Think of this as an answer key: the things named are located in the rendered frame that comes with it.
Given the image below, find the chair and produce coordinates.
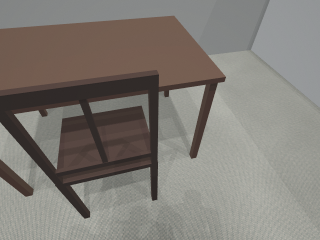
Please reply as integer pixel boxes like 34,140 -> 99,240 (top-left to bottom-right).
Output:
0,70 -> 159,219

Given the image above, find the table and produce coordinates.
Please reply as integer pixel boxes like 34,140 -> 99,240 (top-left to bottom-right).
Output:
0,15 -> 226,197

